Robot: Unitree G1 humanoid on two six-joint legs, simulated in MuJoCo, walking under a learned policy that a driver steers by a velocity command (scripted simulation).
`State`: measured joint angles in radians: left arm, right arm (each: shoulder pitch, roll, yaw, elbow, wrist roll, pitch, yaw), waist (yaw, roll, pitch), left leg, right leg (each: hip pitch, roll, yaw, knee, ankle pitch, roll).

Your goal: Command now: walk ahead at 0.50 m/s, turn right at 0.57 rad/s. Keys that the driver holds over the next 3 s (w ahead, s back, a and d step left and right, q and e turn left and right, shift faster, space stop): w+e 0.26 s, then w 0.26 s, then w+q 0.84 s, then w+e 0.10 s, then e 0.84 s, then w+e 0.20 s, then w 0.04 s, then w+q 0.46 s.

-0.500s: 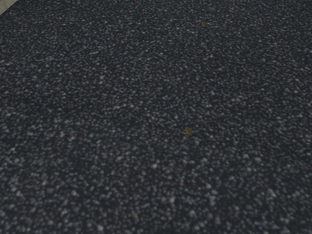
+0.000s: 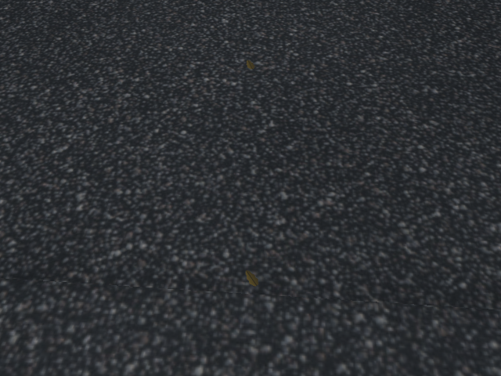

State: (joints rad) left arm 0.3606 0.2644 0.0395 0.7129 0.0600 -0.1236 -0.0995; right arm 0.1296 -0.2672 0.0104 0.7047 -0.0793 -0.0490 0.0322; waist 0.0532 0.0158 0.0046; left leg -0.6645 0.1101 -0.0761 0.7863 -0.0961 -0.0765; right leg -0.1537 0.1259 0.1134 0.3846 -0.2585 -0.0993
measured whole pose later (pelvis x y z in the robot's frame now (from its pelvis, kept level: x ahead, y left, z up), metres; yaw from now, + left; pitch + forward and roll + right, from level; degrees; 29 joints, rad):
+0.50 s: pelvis +0.28 +0.04 +0.00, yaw -15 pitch +3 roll +1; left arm 0.10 0.23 0.01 0.73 0.06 -0.06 -0.09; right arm 0.46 -0.23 0.00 0.89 -0.08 -0.11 0.04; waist -0.10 -0.02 -0.04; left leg 0.01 -0.01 0.18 0.19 -0.25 0.03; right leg -0.69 -0.07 0.02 0.72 0.00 -0.03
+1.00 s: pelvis +0.56 -0.06 +0.00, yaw -4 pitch +1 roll -3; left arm 0.46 0.20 0.03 0.92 0.10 -0.10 0.01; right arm 0.13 -0.23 -0.01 0.83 -0.07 -0.09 0.10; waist 0.07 0.06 -0.01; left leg -0.70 0.11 -0.02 0.85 0.08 0.06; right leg -0.01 0.02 -0.23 0.26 -0.26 -0.01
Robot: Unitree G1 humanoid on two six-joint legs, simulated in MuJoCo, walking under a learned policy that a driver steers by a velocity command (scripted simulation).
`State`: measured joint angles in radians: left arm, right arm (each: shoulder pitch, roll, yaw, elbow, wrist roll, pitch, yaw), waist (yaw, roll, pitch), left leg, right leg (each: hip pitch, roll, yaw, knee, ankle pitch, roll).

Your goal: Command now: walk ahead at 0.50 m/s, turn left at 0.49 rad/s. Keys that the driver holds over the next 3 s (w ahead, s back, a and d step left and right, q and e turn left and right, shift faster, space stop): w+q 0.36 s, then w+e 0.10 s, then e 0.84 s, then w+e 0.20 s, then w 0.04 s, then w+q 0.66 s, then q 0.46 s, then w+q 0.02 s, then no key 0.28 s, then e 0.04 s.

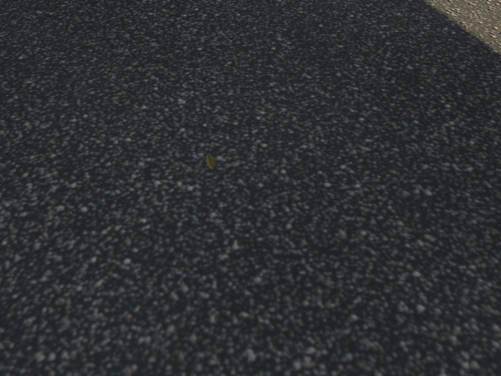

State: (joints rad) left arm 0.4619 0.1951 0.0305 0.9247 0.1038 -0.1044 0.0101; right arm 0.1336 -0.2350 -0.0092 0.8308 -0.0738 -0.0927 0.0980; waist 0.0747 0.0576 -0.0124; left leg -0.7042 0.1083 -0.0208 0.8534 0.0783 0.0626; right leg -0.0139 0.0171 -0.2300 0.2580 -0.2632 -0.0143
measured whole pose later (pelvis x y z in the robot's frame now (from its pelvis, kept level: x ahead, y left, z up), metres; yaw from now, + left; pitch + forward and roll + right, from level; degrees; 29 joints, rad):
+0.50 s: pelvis +0.35 +0.12 -0.10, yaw +16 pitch +2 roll +1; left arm 0.16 0.26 0.06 0.82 -0.02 -0.10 0.04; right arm 0.24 -0.24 -0.05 0.92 0.00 -0.06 0.01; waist -0.01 -0.03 0.03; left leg -0.24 -0.11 0.00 0.44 -0.24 0.10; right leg -0.70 -0.14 0.04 1.16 -0.26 0.06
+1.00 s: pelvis +0.55 +0.16 -0.11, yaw +2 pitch +3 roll +1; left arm 0.19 0.27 0.08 0.75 -0.01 0.02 0.04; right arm 0.04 -0.25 -0.06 0.85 0.00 0.01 -0.05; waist 0.04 -0.01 0.04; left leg -0.51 -0.02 -0.14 0.77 -0.34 -0.06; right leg -0.43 0.13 0.15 0.47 -0.08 -0.06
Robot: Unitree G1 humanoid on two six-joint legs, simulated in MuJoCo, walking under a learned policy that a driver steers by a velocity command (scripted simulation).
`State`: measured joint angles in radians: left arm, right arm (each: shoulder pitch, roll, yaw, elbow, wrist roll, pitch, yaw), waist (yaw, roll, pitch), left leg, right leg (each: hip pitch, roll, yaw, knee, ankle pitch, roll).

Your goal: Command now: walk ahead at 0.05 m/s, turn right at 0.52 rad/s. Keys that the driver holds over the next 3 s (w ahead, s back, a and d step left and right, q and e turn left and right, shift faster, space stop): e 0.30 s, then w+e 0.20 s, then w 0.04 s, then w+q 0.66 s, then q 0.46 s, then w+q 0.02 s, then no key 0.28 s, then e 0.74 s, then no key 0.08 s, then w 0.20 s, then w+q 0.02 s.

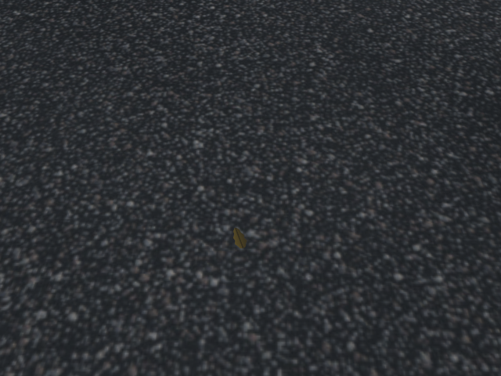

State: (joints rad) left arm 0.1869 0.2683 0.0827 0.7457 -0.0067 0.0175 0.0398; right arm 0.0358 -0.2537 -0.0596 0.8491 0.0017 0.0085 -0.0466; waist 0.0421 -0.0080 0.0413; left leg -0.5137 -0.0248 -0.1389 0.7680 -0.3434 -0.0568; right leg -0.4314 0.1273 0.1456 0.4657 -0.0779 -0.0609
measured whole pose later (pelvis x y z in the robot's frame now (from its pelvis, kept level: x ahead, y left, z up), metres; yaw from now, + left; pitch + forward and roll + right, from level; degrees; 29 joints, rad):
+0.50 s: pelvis +0.07 +0.04 +0.01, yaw -19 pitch +3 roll -1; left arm 0.16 0.29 0.08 0.67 -0.02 0.04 0.00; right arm 0.22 -0.27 -0.07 0.83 0.01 -0.02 -0.04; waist -0.05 -0.02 0.00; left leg -0.17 0.06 0.12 0.36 -0.24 0.01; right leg -0.48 -0.05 0.00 0.81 -0.34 0.04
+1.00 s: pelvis +0.24 -0.07 +0.00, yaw -13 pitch +3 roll -1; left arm 0.36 0.25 0.07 0.83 -0.01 -0.08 0.02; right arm 0.09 -0.27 -0.05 0.77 0.02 -0.05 0.06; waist 0.06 0.04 0.03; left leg -0.68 0.05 0.02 0.64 0.04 0.05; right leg 0.14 0.02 -0.19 0.18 -0.37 -0.01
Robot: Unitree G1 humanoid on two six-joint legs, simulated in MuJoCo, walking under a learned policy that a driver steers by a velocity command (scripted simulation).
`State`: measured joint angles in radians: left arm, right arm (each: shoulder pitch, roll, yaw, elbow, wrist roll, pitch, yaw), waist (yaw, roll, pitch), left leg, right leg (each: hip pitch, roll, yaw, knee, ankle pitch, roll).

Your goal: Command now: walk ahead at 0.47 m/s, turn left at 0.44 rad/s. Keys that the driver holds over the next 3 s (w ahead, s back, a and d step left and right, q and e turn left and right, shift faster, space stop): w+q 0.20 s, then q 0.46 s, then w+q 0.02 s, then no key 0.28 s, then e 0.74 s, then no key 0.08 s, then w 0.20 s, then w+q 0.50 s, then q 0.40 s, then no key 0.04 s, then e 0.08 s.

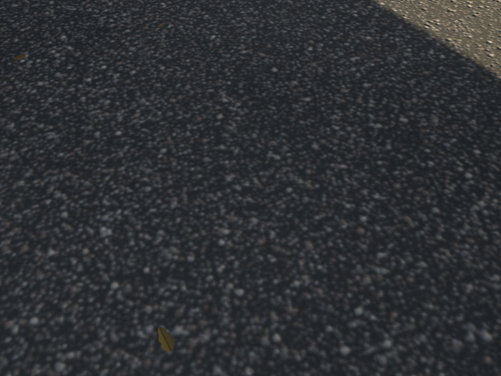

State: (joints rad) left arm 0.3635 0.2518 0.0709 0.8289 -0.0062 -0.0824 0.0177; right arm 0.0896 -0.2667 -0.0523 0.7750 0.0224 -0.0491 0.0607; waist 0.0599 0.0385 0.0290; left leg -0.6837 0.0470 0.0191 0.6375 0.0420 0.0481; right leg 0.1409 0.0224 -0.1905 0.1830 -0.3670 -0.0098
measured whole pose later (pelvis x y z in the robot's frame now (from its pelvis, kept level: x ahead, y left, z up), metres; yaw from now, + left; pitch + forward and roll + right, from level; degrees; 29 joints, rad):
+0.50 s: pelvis +0.27 +0.02 +0.00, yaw +18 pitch +3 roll +1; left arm 0.07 0.28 0.04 0.66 0.01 -0.08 0.01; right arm 0.26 -0.30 -0.09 0.72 0.02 0.01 -0.02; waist -0.06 -0.03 0.03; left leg -0.21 -0.15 -0.19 0.52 -0.33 0.06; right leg -0.55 0.01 0.11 0.54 -0.03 0.07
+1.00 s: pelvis +0.34 +0.04 +0.01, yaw +30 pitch +1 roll -1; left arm 0.18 0.28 0.05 0.75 0.01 0.01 0.01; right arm 0.20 -0.24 -0.04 0.66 -0.03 0.04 -0.01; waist 0.02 -0.03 0.02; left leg -0.28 -0.01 -0.02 0.55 -0.28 0.02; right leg -0.39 -0.04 -0.03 0.67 -0.40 0.03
